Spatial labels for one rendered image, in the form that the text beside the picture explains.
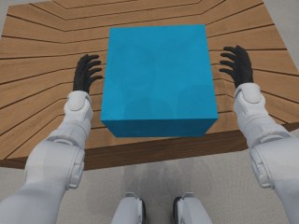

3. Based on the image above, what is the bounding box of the right robot forearm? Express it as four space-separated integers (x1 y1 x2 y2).
233 82 299 149

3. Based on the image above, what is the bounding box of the left robot forearm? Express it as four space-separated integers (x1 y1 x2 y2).
24 91 93 182

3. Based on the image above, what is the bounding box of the carton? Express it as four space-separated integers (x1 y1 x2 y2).
100 24 219 138

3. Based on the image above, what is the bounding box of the right robot thigh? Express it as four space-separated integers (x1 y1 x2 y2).
178 197 212 224

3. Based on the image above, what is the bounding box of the robot right foot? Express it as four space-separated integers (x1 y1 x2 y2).
173 197 182 224

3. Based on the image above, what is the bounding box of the left robot hand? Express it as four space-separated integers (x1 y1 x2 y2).
73 54 102 94

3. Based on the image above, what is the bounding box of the left robot upper arm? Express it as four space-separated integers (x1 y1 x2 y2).
0 140 85 224

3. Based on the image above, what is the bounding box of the right robot hand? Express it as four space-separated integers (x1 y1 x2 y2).
219 45 254 89

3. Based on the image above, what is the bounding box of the pedestal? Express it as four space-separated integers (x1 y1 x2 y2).
0 0 299 171

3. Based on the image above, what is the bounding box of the right robot upper arm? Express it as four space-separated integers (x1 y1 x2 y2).
249 136 299 224

